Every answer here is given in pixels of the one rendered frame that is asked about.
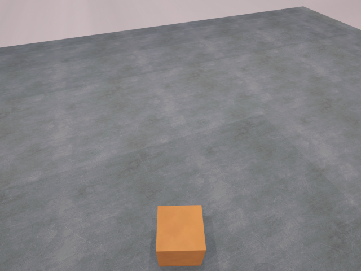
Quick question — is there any carton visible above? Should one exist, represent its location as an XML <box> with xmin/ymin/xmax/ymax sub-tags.
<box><xmin>156</xmin><ymin>205</ymin><xmax>206</xmax><ymax>267</ymax></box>

